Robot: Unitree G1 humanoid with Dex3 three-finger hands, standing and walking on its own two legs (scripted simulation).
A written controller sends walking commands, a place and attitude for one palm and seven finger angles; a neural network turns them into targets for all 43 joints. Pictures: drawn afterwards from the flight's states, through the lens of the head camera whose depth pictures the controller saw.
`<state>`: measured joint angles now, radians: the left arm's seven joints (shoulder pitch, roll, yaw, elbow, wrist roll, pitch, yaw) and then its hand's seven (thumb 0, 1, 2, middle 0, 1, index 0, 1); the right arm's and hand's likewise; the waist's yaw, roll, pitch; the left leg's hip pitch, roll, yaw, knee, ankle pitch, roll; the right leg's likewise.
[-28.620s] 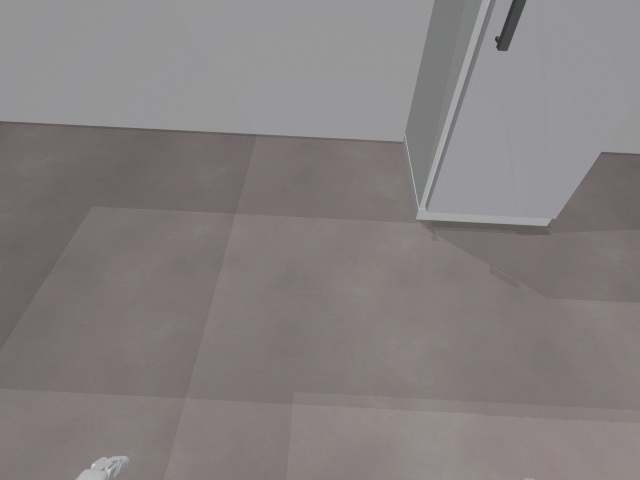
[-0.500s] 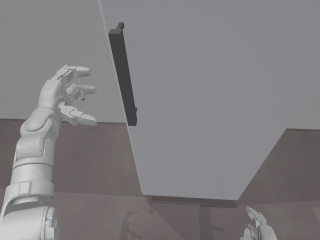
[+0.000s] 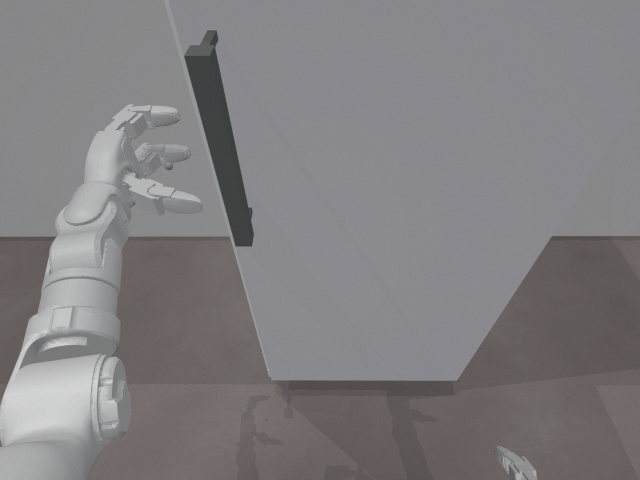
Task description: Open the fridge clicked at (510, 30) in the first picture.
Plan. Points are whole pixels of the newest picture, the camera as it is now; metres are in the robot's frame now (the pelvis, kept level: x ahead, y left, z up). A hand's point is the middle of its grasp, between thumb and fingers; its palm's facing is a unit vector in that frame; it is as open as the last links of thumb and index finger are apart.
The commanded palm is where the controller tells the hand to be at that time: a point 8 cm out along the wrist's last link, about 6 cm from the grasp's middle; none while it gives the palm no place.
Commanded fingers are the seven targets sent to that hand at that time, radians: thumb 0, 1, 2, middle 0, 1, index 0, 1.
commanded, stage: move the hooked fingers beside the handle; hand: left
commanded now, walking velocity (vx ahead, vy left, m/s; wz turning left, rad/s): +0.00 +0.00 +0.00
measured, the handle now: (230, 154) +0.48 +0.13 +0.17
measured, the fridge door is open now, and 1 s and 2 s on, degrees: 0 0 0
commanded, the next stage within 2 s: feel for the door with the fingertips in 1.46 s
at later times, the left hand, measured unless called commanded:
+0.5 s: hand (176, 159) +0.44 +0.19 +0.19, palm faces +0.02 -1.00 +0.01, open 14.0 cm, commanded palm +0.41 +0.24 +0.18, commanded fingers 0.00 -0.50 0.30 -0.30 -1.20 -0.30 -1.20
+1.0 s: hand (164, 180) +0.42 +0.20 +0.17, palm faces +0.03 -1.00 -0.01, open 14.0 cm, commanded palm +0.40 +0.24 +0.18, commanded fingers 0.00 -0.50 0.30 -0.30 -1.20 -0.30 -1.20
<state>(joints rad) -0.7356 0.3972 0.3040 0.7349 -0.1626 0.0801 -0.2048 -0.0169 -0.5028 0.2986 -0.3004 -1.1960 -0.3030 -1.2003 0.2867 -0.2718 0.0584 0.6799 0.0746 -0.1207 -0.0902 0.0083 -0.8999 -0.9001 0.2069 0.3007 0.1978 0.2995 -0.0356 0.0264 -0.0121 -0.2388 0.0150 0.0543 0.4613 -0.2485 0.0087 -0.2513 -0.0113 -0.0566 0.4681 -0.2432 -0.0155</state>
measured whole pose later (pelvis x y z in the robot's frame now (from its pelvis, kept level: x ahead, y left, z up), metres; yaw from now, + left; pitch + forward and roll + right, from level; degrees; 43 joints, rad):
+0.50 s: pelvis +0.00 +0.00 +0.00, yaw +0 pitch +2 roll +0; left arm -0.76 0.37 0.29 0.75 -0.17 0.05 -0.21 -0.02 -0.50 0.30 -0.30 -1.20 -0.30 -1.20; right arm 0.28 -0.27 0.06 0.67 0.08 -0.12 -0.08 0.01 -0.90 -0.90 0.21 0.30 0.20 0.30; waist -0.03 0.03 -0.03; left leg -0.24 0.01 0.06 0.46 -0.26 0.01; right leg -0.26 -0.01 -0.05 0.47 -0.25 -0.01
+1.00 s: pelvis +0.01 +0.00 +0.00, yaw +0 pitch +2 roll +0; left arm -0.64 0.38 0.29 0.65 -0.19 0.11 -0.23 -0.02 -0.50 0.30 -0.30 -1.20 -0.30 -1.20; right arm 0.29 -0.28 0.04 0.64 0.08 -0.09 -0.08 0.01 -0.90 -0.90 0.21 0.30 0.20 0.30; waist -0.02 0.04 -0.03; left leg -0.23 0.01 0.06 0.47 -0.26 0.01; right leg -0.24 -0.01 -0.05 0.46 -0.25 -0.01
